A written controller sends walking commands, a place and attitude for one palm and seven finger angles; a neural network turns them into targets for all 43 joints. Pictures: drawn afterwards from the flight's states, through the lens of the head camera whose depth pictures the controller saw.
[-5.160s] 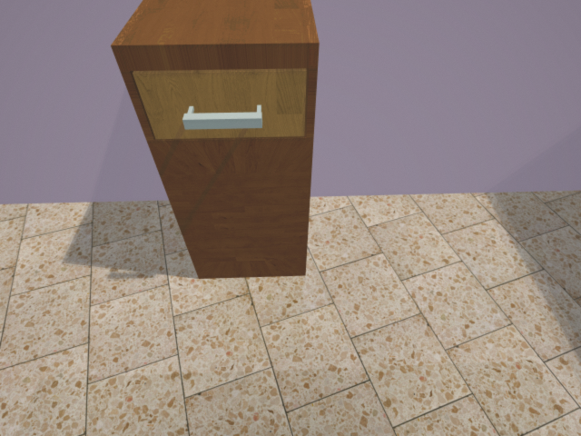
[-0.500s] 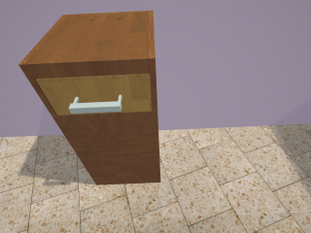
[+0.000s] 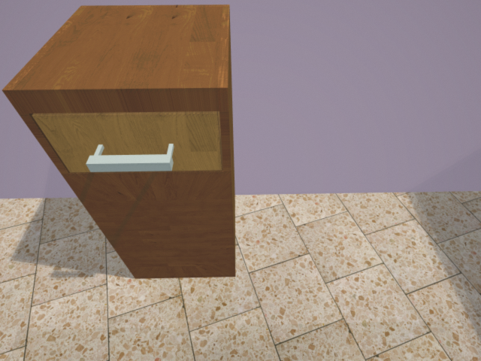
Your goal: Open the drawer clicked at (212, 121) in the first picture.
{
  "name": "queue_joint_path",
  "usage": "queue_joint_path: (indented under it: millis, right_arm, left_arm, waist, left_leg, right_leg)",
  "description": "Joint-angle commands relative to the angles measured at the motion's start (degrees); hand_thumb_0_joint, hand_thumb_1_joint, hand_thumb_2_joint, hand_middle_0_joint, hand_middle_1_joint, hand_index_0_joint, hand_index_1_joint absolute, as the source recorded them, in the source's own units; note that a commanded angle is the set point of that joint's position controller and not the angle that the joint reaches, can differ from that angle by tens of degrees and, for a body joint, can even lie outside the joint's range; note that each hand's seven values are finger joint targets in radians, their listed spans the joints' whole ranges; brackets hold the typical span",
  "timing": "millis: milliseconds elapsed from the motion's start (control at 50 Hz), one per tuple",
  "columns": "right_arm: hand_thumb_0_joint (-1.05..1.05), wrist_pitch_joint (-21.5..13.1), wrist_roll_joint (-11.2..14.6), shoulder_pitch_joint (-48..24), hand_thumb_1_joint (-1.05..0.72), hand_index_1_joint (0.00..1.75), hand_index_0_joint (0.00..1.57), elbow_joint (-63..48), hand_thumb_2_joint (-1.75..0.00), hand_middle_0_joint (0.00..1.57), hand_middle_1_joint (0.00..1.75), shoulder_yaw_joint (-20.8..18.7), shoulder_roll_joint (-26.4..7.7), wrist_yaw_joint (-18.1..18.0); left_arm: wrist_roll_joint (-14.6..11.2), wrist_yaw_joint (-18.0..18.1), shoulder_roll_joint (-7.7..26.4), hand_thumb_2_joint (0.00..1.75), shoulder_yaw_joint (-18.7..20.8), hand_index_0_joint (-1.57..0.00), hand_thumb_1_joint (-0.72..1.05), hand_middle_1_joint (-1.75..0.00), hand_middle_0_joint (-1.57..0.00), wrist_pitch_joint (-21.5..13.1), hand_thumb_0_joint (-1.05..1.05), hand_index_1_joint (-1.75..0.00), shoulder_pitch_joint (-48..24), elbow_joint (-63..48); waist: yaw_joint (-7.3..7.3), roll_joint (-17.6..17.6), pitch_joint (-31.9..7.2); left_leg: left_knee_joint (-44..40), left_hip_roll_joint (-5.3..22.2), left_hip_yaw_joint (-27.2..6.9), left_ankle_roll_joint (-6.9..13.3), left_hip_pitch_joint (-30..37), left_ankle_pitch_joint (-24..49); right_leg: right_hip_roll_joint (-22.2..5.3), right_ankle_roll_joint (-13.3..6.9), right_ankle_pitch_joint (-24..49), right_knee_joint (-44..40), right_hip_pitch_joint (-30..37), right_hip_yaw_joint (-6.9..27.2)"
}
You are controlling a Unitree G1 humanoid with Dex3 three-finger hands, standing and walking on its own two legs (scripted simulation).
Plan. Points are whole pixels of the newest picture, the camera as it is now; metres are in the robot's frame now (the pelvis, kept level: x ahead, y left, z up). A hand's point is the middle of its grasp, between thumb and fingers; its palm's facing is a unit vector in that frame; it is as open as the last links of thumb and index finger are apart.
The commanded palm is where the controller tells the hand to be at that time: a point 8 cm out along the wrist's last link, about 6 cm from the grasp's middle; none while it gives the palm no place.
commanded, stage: come to a stop and stand still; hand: left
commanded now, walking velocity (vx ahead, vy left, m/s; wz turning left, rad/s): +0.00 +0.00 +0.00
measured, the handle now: (133, 155) +0.52 +0.28 +0.01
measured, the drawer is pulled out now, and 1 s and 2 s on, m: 0.00 0.00 0.00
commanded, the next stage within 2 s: look again from close up in 0.66 s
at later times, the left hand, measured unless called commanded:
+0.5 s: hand out of the picture +0.02 +0.16 -0.17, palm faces +0.03 -0.98 -0.21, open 7.3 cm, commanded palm none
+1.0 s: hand out of the picture +0.01 +0.16 -0.17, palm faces +0.04 -0.98 -0.19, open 7.3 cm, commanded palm none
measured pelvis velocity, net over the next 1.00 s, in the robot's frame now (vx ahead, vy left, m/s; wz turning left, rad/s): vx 0.02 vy -0.01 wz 0.01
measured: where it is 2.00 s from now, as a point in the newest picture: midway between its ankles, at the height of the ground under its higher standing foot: outside the picture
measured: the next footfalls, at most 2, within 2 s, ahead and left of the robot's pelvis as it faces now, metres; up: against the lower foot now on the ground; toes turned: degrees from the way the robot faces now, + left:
none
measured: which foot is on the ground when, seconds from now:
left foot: down 0.00-1.00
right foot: down 0.00-1.00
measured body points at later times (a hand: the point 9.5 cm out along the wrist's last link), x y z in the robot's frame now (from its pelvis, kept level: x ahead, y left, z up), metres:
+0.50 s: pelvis +0.02 -0.01 +0.00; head +0.03 -0.02 +0.45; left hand +0.02 +0.21 -0.16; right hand +0.03 -0.23 -0.16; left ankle -0.01 +0.13 -0.74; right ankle -0.01 -0.10 -0.74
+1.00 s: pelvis +0.02 -0.01 +0.00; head +0.03 -0.02 +0.45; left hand +0.01 +0.21 -0.16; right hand +0.02 -0.23 -0.16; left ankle -0.01 +0.13 -0.74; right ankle -0.01 -0.10 -0.74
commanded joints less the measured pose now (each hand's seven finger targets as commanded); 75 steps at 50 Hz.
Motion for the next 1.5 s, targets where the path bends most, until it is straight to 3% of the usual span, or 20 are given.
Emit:
queue_joint_path:
  millis: [0,200,340,600,1120,1200,1360,1420,1480]
  right_arm:
    - [0.0,-1.18,0.23,2.73,-0.9,0.3,0.2,-1.56,-0.9,0.2,0.3,-1.02,-4.65,-0.3]
    - [0.0,-1.12,0.22,2.8,-0.9,0.3,0.2,-1.07,-0.9,0.2,0.3,-1.13,-4.24,-0.58]
    - [0.0,-1.21,0.19,2.66,-0.9,0.3,0.2,-0.94,-0.9,0.2,0.3,-1.11,-4.33,-0.76]
    - [0.0,-1.04,0.17,2.78,-0.9,0.3,0.2,-0.67,-0.9,0.2,0.3,-1.18,-4.21,-0.89]
    - [0.0,-0.98,0.21,4.02,-0.9,0.3,0.2,0.19,-0.9,0.2,0.3,-1.19,-3.06,-0.87]
    - [0.0,-1.12,0.22,4.25,-0.9,0.3,0.2,0.12,-0.9,0.2,0.3,-1.32,-3.16,-0.88]
    - [0.0,-1.06,0.25,4.37,-0.9,0.3,0.2,0.45,-0.9,0.2,0.3,-1.2,-2.72,-0.95]
    - [0.0,-0.56,0.36,3.89,-0.9,0.3,0.2,-0.73,-0.9,0.2,0.3,-1.48,-3.07,-0.79]
    - [0.0,0.42,0.3,2.95,-0.9,0.3,0.2,-3.06,-0.9,0.2,0.3,-2.29,-3.67,-0.53]
  left_arm:
    - [-0.14,0.19,6.52,0.9,1.53,-0.2,0.9,-0.3,-0.2,-0.96,0.0,-0.3,2.9,-1.68]
    - [-0.07,0.33,6.02,0.9,1.77,-0.2,0.9,-0.3,-0.2,-1.1,0.0,-0.3,3.56,-1.44]
    - [-0.03,0.42,6.1,0.9,1.98,-0.2,0.9,-0.3,-0.2,-1.07,0.0,-0.3,3.47,-1.47]
    - [-0.07,0.46,6.4,0.9,2.19,-0.2,0.9,-0.3,-0.2,-1.18,0.0,-0.3,3.9,-1.5]
    - [-0.05,0.46,5.07,0.9,2.01,-0.2,0.9,-0.3,-0.2,-0.94,0.0,-0.3,4.98,-1.25]
    - [-0.07,0.42,5.07,0.9,2.04,-0.2,0.9,-0.3,-0.2,-1.16,0.0,-0.3,5.63,-1.16]
    - [-0.05,0.49,4.62,0.9,2.03,-0.2,0.9,-0.3,-0.2,-1.05,0.0,-0.3,5.98,-1.11]
    - [0.02,0.78,5.98,0.9,2.85,-0.2,0.9,-0.3,-0.2,-0.72,0.0,-0.3,5.43,-2.04]
    - [0.17,1.11,8.77,0.9,4.45,-0.2,0.9,-0.3,-0.2,-0.21,0.0,-0.3,6.25,-3.28]
  waist:
    - [-0.02,-0.1,0.64]
    - [-0.05,-1.79,0.03]
    - [0.12,-0.84,0.19]
    - [0.08,-1.44,-0.25]
    - [0.21,-0.66,2.69]
    - [0.17,-1.73,0.76]
    - [0.25,-0.69,2.2]
    - [0.69,-0.03,2.24]
    - [1.52,-3.3,0.37]
  left_leg:
    - [-4.11,4.1,-3.84,2.39,0.03,7.02]
    - [-3.18,4.19,-3.45,2.1,1.19,9.77]
    - [-3.13,4.51,-3.3,2.04,1.91,12.55]
    - [-3.15,4.43,-3.02,1.67,2.52,12.18]
    - [-4.84,4.35,-3.78,1.86,1.04,8.55]
    - [-4.19,4.21,-3.63,1.79,1.8,9.37]
    - [-4.35,4.39,-3.68,1.81,1.23,9.52]
    - [-2.31,3.53,-3.5,1.58,-1.38,11.01]
    - [3.58,1.49,-1.8,0.88,-5.96,7.11]
  right_leg:
    - [-5.8,-1.04,10.23,-5.97,-0.52,6.28]
    - [-5.86,-1.07,15.85,-5.61,0.69,6.03]
    - [-5.79,-1.06,18.71,-5.22,1.48,5.53]
    - [-6.01,-1.12,20.88,-5.93,2.63,5.52]
    - [-5.38,-1.15,12.13,-7.65,0.6,5.53]
    - [-5.68,-1.15,14.43,-7.38,1.29,5.85]
    - [-5.37,-1.17,13.65,-7.31,0.54,5.7]
    - [-7.3,-1.64,17.01,-5.15,1.74,5.88]
    - [-12.21,-3.73,18.55,-4.41,3.54,9.42]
